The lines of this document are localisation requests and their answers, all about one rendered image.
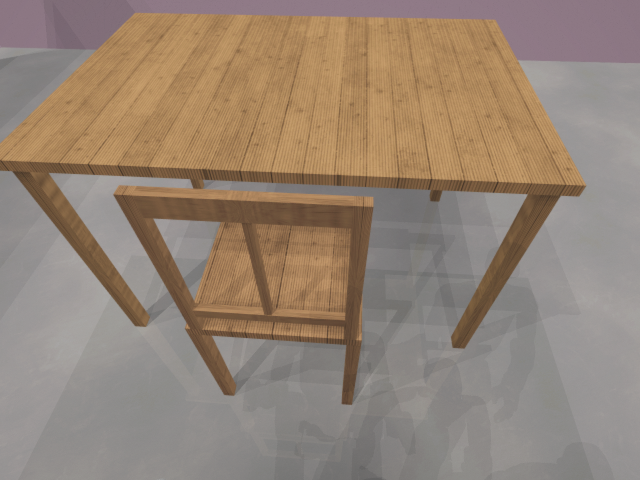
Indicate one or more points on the table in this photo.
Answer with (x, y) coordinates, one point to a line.
(407, 103)

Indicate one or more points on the chair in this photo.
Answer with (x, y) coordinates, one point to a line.
(283, 266)

